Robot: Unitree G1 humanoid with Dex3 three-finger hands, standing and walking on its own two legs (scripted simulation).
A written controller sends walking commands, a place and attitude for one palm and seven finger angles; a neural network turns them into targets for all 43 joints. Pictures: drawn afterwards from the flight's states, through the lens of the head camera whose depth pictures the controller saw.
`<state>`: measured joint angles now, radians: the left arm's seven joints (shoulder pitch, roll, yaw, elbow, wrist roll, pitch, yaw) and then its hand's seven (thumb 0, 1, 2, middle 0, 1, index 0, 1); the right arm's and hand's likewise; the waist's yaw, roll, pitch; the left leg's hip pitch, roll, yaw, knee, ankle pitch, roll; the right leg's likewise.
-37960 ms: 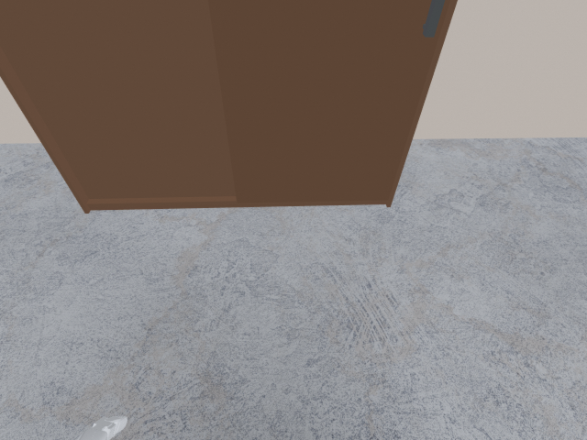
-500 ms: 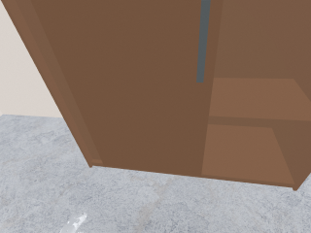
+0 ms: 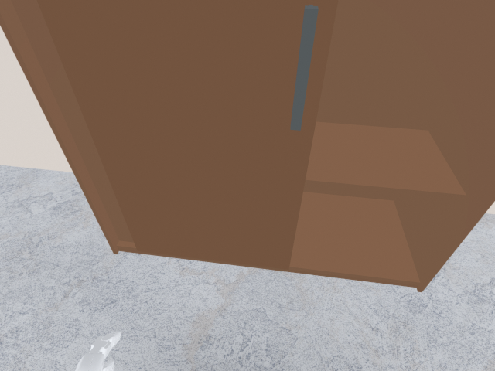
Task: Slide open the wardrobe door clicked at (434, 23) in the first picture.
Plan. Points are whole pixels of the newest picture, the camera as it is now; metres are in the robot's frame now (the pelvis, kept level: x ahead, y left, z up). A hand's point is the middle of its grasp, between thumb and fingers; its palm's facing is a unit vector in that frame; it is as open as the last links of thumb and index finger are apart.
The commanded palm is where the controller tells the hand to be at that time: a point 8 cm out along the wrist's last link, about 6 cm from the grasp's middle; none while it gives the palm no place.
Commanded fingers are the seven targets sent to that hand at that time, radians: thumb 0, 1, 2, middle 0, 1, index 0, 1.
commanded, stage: stop stepping back and stand still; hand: right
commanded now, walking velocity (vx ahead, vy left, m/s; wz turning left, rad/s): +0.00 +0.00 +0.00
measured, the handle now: (302, 72) +0.74 -0.11 +0.20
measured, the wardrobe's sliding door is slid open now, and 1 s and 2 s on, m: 0.58 0.58 0.58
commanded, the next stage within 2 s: let the arm hang, fingers relaxed in 1.16 s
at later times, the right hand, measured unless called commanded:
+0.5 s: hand (484, 253) +0.25 -0.30 +0.15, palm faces +0.42 +0.80 -0.44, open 7.4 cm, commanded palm +0.18 -0.34 +0.18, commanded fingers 0.00 -0.90 -0.90 0.20 0.30 0.20 0.30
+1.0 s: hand out of the picture +0.19 -0.31 +0.15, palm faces +0.45 +0.81 -0.37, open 7.4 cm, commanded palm +0.13 -0.35 +0.18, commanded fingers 0.00 -0.90 -0.90 0.20 0.30 0.20 0.30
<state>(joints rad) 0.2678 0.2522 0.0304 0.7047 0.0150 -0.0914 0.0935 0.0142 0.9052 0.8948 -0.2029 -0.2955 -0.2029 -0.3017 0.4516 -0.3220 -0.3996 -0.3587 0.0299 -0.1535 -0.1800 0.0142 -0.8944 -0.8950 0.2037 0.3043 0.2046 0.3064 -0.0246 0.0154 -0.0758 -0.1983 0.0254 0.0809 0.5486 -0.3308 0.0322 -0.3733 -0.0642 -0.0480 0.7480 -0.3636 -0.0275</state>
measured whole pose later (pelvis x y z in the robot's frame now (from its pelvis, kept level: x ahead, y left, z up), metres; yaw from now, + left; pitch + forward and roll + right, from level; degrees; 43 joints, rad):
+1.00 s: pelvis -0.01 -0.05 +0.01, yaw +0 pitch -1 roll +2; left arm 0.23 0.20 -0.01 0.64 0.00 -0.12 0.08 0.01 0.90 0.89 -0.20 -0.30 -0.20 -0.30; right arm 0.50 -0.34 -0.36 -0.41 0.03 -0.20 -0.16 0.02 -0.89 -0.89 0.21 0.30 0.21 0.31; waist -0.03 0.00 0.00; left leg -0.18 0.03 0.03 0.41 -0.21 -0.04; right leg -0.27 -0.02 -0.04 0.50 -0.21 -0.03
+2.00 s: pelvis -0.02 -0.05 +0.00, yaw -1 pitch +0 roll +1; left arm 0.23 0.21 0.01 1.05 0.03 0.02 0.01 0.01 0.91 0.89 -0.20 -0.30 -0.20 -0.30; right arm 0.27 -0.25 -0.02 1.09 -0.02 0.02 -0.02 0.01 -0.92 -0.89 0.20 0.30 0.20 0.30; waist 0.00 -0.04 0.04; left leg -0.23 0.06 0.04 0.48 -0.24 -0.04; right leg -0.30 0.01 -0.03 0.49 -0.19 -0.04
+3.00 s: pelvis +0.02 -0.04 +0.01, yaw -1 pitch -1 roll +0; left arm 0.17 0.21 0.00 1.13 0.02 0.01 0.02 0.00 0.91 0.89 -0.20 -0.30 -0.20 -0.30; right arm 0.21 -0.21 0.00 1.15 -0.01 0.00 -0.02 0.01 -0.91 -0.89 0.20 0.30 0.20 0.30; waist 0.00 0.00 0.05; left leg -0.12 0.05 0.05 0.37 -0.23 -0.04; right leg -0.18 0.00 -0.03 0.39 -0.18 -0.02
